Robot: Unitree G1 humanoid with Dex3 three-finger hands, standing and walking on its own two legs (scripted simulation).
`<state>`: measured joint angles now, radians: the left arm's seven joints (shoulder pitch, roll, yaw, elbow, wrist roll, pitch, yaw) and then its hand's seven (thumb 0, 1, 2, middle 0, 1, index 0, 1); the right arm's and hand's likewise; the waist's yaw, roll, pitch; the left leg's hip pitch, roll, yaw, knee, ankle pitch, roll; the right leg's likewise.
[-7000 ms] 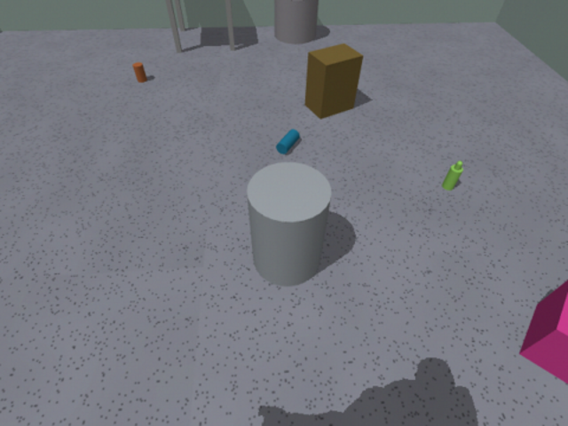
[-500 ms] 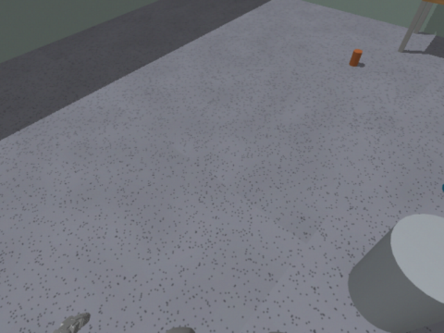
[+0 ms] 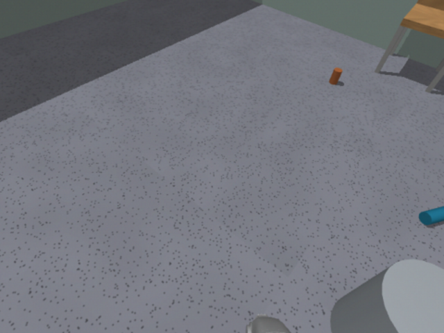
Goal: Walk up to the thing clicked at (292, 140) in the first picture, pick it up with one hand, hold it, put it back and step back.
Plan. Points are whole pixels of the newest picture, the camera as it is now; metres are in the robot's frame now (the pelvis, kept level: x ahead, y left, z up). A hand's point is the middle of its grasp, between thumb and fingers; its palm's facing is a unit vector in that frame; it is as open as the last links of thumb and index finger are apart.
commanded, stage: walk up
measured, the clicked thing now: (436, 215) +0.76 -1.20 -0.73
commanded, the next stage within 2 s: stand in 0.86 s
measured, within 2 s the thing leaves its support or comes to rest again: neither
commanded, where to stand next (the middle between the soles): +0.12 -0.01 m, yaw +1 degrees
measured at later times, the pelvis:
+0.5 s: pelvis +0.05 -0.02 -0.01, yaw +2 degrees
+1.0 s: pelvis +0.06 -0.02 +0.02, yaw +2 degrees
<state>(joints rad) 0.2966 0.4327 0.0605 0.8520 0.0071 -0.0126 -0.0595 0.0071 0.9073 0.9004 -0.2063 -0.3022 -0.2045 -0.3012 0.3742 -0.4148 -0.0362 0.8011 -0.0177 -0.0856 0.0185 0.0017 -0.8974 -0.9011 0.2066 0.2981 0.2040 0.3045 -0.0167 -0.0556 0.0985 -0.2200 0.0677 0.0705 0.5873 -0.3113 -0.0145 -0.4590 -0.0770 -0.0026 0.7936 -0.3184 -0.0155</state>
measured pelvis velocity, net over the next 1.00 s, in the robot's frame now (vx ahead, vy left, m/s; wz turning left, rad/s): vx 0.06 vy -0.02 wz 0.04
